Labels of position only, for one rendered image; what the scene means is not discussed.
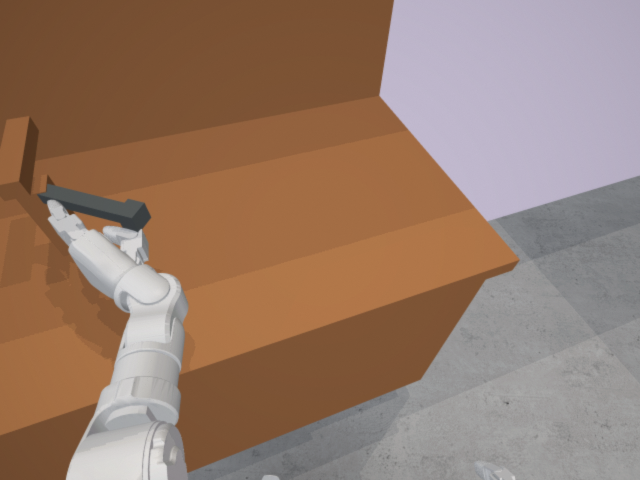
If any counter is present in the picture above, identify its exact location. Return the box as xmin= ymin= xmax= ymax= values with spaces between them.
xmin=0 ymin=0 xmax=520 ymax=480

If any robot right hand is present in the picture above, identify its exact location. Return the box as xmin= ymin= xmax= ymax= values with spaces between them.
xmin=474 ymin=460 xmax=515 ymax=480

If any left robot upper arm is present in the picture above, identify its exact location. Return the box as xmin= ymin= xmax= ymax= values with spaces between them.
xmin=68 ymin=420 xmax=188 ymax=480

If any robot left hand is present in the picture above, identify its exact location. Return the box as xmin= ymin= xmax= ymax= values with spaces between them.
xmin=47 ymin=200 xmax=149 ymax=300

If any robot left forearm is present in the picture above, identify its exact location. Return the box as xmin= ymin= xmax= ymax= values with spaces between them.
xmin=66 ymin=264 xmax=188 ymax=480

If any tap lever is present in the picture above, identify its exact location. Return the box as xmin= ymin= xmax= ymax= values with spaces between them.
xmin=37 ymin=184 xmax=151 ymax=232

